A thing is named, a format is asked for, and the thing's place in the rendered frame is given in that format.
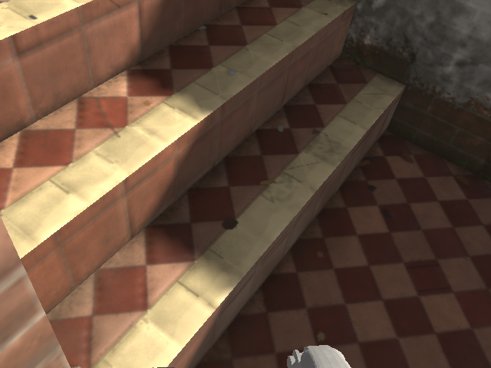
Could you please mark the robot right thigh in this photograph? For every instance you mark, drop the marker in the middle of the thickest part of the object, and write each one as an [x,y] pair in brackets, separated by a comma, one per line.
[322,356]

